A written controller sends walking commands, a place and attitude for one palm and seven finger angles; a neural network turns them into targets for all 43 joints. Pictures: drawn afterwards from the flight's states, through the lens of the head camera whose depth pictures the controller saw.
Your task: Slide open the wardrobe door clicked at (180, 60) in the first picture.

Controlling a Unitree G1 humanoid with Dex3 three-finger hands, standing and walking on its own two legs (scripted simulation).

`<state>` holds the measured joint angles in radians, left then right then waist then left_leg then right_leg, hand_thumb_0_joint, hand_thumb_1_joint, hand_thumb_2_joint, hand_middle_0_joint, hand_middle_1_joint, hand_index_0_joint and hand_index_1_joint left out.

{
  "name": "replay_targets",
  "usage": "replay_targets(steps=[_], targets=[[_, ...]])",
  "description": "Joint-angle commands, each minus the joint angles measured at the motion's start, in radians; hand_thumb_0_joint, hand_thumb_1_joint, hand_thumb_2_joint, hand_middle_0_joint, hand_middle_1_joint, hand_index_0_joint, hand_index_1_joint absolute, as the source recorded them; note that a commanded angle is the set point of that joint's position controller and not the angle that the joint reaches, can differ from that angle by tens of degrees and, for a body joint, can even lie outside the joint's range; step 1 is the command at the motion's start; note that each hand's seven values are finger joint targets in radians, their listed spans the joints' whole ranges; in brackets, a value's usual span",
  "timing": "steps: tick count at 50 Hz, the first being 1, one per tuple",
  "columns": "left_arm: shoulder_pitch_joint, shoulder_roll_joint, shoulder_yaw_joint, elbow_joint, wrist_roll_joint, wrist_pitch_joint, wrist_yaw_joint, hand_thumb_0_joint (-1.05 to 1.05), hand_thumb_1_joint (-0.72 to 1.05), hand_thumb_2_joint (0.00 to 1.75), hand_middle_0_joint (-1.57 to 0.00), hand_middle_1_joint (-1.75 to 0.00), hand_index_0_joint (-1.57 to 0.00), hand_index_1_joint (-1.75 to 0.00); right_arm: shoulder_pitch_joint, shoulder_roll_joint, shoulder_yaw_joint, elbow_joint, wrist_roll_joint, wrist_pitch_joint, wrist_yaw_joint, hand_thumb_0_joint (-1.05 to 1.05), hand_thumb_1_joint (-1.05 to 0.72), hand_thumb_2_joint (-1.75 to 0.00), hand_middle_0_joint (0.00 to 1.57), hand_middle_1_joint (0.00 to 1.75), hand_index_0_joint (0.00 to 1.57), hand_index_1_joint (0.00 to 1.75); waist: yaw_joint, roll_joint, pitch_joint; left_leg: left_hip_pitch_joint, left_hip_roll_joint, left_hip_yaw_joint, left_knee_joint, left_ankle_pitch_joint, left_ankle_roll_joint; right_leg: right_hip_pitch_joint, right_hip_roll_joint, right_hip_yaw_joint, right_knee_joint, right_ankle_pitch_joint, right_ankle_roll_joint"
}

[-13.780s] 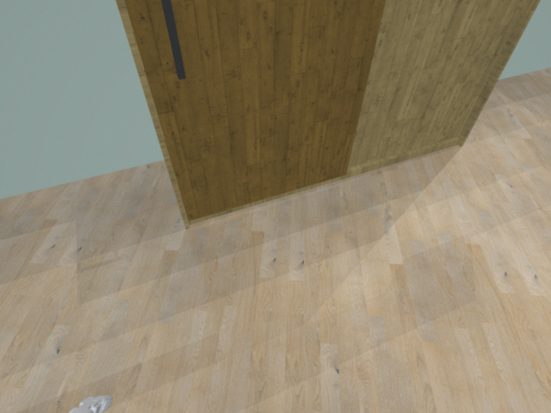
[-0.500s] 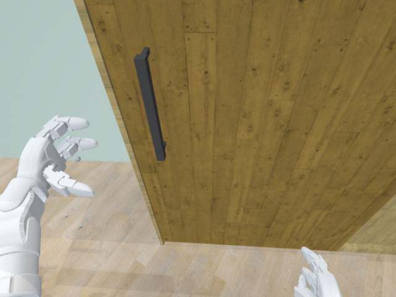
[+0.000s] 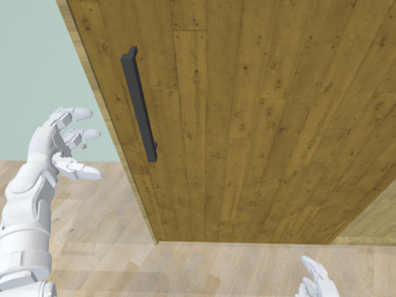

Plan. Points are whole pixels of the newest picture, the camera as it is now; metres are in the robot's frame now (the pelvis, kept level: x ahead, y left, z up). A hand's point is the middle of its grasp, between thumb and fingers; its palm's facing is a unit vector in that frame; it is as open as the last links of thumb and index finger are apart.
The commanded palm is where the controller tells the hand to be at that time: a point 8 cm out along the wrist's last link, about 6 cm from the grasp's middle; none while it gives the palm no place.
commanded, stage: move the hooked fingers beside the handle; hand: left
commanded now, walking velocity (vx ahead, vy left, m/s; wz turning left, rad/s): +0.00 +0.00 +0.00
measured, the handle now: (144, 112) +0.48 +0.15 +0.13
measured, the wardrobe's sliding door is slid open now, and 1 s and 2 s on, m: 0.00 0.00 0.00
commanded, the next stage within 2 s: none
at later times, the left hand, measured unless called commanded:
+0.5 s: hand (101, 131) +0.40 +0.22 +0.14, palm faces +0.03 -1.00 -0.01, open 13.9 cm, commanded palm +0.37 +0.27 +0.14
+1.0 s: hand (102, 132) +0.41 +0.23 +0.13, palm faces +0.04 -1.00 +0.00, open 13.9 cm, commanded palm +0.38 +0.27 +0.14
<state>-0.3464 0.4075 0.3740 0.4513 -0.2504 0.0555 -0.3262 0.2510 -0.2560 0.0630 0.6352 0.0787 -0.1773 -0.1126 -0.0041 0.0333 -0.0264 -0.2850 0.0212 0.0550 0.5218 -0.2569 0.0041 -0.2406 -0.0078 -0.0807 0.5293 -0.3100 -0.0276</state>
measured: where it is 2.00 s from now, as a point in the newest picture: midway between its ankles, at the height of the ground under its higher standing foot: outside the picture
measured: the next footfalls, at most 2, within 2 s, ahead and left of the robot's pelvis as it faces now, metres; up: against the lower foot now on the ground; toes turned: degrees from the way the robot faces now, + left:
none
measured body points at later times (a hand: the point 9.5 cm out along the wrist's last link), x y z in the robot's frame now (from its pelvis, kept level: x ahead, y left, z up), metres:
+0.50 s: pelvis +0.00 +0.00 +0.00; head +0.02 -0.01 +0.45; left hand +0.39 +0.28 +0.15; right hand +0.12 -0.25 -0.11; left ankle +0.01 +0.12 -0.73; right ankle -0.02 -0.10 -0.73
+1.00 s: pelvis +0.00 +0.00 +0.00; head +0.02 -0.01 +0.45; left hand +0.40 +0.28 +0.13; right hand +0.09 -0.26 -0.11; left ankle +0.01 +0.12 -0.73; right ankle -0.02 -0.10 -0.73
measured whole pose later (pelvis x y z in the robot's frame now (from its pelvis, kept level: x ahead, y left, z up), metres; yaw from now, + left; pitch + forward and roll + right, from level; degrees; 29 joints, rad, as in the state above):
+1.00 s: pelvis +0.00 +0.00 +0.00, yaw -1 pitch +4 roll +0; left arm -0.52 0.42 0.36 0.73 -0.22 -0.08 -0.30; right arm 0.35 -0.28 0.03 0.65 0.08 -0.07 -0.08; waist -0.04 0.03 -0.05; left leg -0.36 0.03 0.07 0.56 -0.28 0.01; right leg -0.31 0.00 -0.06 0.56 -0.32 -0.02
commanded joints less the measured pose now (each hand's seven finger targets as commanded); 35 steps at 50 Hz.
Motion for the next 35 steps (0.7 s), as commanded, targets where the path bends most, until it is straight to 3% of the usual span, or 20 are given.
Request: replay_targets(steps=[1, 3, 4, 7, 9, 11, 13, 16, 19, 20, 21, 26, 29, 31, 35], targets=[[-0.387, 0.262, 0.051, -0.207, -0.026, -0.088, -0.010, 0.00, -0.50, 0.30, -0.30, -1.20, -0.30, -1.20, -0.055, -0.136, -0.057, -0.147, 0.001, -0.039, -0.007, 0.00, -0.90, -0.90, 0.20, 0.30, 0.20, 0.30, -0.003, 0.008, -0.247, 0.151, -0.014, -0.055, -0.019, 0.237, 0.040, 0.017, 0.002, 0.046, -0.062, 0.350, 0.010], [-0.408, 0.249, 0.036, -0.188, -0.027, -0.097, -0.018, 0.00, -0.50, 0.30, -0.30, -1.20, -0.30, -1.20, -0.044, -0.139, -0.060, -0.141, 0.002, -0.036, -0.009, 0.00, -0.90, -0.90, 0.20, 0.30, 0.20, 0.30, -0.014, 0.011, -0.247, 0.154, -0.016, -0.056, -0.020, 0.231, 0.041, 0.003, 0.006, 0.044, -0.062, 0.343, 0.011], [-0.426, 0.233, 0.021, -0.196, -0.029, -0.103, -0.020, 0.00, -0.50, 0.30, -0.30, -1.20, -0.30, -1.20, -0.043, -0.139, -0.061, -0.140, 0.002, -0.035, -0.010, 0.00, -0.90, -0.90, 0.20, 0.30, 0.20, 0.30, -0.016, 0.045, -0.249, 0.164, -0.017, -0.056, -0.015, 0.234, 0.040, -0.006, 0.005, 0.046, -0.060, 0.342, 0.008], [-0.475, 0.225, 0.002, -0.151, -0.028, -0.101, -0.016, 0.00, -0.50, 0.30, -0.30, -1.20, -0.30, -1.20, -0.028, -0.146, -0.064, -0.126, 0.003, -0.029, -0.011, 0.00, -0.90, -0.90, 0.20, 0.30, 0.20, 0.30, -0.031, 0.000, -0.225, 0.148, -0.016, -0.061, -0.016, 0.199, 0.042, -0.035, 0.007, 0.044, -0.067, 0.306, 0.012], [-0.479, 0.232, 0.013, -0.136, -0.024, -0.103, -0.003, 0.00, -0.50, 0.30, -0.30, -1.20, -0.30, -1.20, -0.021, -0.148, -0.066, -0.124, 0.001, -0.026, -0.010, 0.00, -0.90, -0.90, 0.20, 0.30, 0.20, 0.30, -0.023, -0.006, -0.249, 0.146, -0.019, -0.066, -0.016, 0.201, 0.041, -0.028, 0.006, 0.042, -0.062, 0.303, 0.011], [-0.489, 0.277, 0.039, -0.098, -0.011, -0.105, 0.012, 0.00, -0.50, 0.30, -0.30, -1.20, -0.30, -1.20, -0.009, -0.155, -0.067, -0.113, -0.001, -0.015, -0.009, 0.00, -0.90, -0.90, 0.20, 0.30, 0.20, 0.30, -0.019, -0.023, -0.254, 0.133, -0.016, -0.062, -0.011, 0.215, 0.042, -0.015, 0.004, 0.044, -0.057, 0.317, 0.011], [-0.512, 0.297, 0.063, -0.124, -0.002, -0.123, 0.026, 0.00, -0.50, 0.30, -0.30, -1.20, -0.30, -1.20, -0.008, -0.148, -0.069, -0.118, -0.005, -0.011, -0.004, 0.00, -0.90, -0.90, 0.20, 0.30, 0.20, 0.30, -0.011, 0.022, -0.296, 0.148, -0.020, -0.062, -0.010, 0.243, 0.041, 0.008, 0.004, 0.050, -0.048, 0.345, 0.009], [-0.509, 0.290, 0.055, -0.115, 0.002, -0.147, 0.037, 0.00, -0.50, 0.30, -0.30, -1.20, -0.30, -1.20, 0.000, -0.148, -0.067, -0.120, -0.009, -0.005, 0.002, 0.00, -0.90, -0.90, 0.20, 0.30, 0.20, 0.30, -0.008, 0.002, -0.310, 0.145, -0.017, -0.059, -0.005, 0.259, 0.043, 0.020, 0.007, 0.050, -0.042, 0.361, 0.009], [-0.517, 0.257, 0.034, -0.085, 0.004, -0.157, 0.038, 0.00, -0.50, 0.30, -0.30, -1.20, -0.30, -1.20, 0.004, -0.144, -0.069, -0.116, -0.006, 0.000, 0.004, 0.00, -0.90, -0.90, 0.20, 0.30, 0.20, 0.30, -0.015, 0.050, -0.287, 0.148, -0.016, -0.058, -0.009, 0.257, 0.038, 0.001, 0.009, 0.047, -0.042, 0.355, 0.005], [-0.533, 0.226, 0.005, -0.073, 0.004, -0.156, 0.035, 0.00, -0.50, 0.30, -0.30, -1.20, -0.30, -1.20, 0.006, -0.145, -0.069, -0.115, -0.005, 0.002, 0.005, 0.00, -0.90, -0.90, 0.20, 0.30, 0.20, 0.30, -0.024, 0.044, -0.275, 0.149, -0.016, -0.058, -0.009, 0.251, 0.038, -0.014, 0.010, 0.044, -0.044, 0.346, 0.005], [-0.512, 0.239, 0.016, -0.031, 0.003, -0.148, 0.033, 0.00, -0.50, 0.30, -0.30, -1.20, -0.30, -1.20, 0.016, -0.152, -0.072, -0.112, -0.005, 0.006, 0.007, 0.00, -0.90, -0.90, 0.20, 0.30, 0.20, 0.30, -0.022, -0.021, -0.260, 0.127, -0.012, -0.058, -0.005, 0.248, 0.043, -0.010, 0.011, 0.042, -0.045, 0.353, 0.007], [-0.578, 0.240, 0.002, 0.022, 0.015, -0.134, 0.035, 0.00, -0.50, 0.30, -0.30, -1.20, -0.30, -1.20, 0.030, -0.159, -0.077, -0.108, -0.002, 0.026, 0.007, 0.00, -0.90, -0.90, 0.20, 0.30, 0.20, 0.30, -0.034, -0.005, -0.258, 0.113, -0.014, -0.053, 0.002, 0.234, 0.043, -0.034, 0.009, 0.047, -0.040, 0.345, 0.009], [-0.658, 0.238, -0.010, 0.014, 0.020, -0.160, 0.050, 0.00, -0.50, 0.30, -0.30, -1.20, -0.30, -1.20, 0.039, -0.157, -0.075, -0.101, -0.005, 0.031, 0.008, 0.00, -0.90, -0.90, 0.20, 0.30, 0.20, 0.30, -0.046, 0.006, -0.270, 0.119, -0.016, -0.062, 0.001, 0.211, 0.040, -0.052, 0.013, 0.048, -0.043, 0.307, 0.007], [-0.710, 0.271, 0.010, 0.030, 0.024, -0.189, 0.064, 0.00, -0.50, 0.30, -0.30, -1.20, -0.30, -1.20, 0.051, -0.163, -0.077, -0.090, -0.009, 0.035, 0.006, 0.00, -0.90, -0.90, 0.20, 0.30, 0.20, 0.30, -0.053, -0.038, -0.284, 0.113, -0.012, -0.064, 0.008, 0.202, 0.045, -0.048, 0.015, 0.051, -0.042, 0.296, 0.010], [-0.751, 0.279, 0.018, 0.071, 0.031, -0.228, 0.071, 0.00, -0.50, 0.30, -0.30, -1.20, -0.30, -1.20, 0.062, -0.158, -0.075, -0.077, -0.013, 0.037, 0.008, 0.00, -0.90, -0.90, 0.20, 0.30, 0.20, 0.30, -0.051, 0.021, -0.330, 0.127, -0.019, -0.060, 0.014, 0.213, 0.042, -0.032, 0.013, 0.061, -0.032, 0.319, 0.008]])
